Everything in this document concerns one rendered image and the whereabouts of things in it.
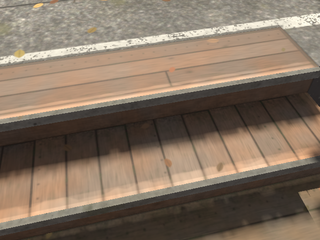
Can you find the stairs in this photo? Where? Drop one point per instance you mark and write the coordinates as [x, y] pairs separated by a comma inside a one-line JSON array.
[[69, 173]]

